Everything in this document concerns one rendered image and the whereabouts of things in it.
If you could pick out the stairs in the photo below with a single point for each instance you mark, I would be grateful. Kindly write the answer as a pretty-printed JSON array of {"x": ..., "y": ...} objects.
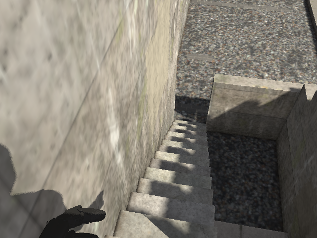
[{"x": 174, "y": 198}]

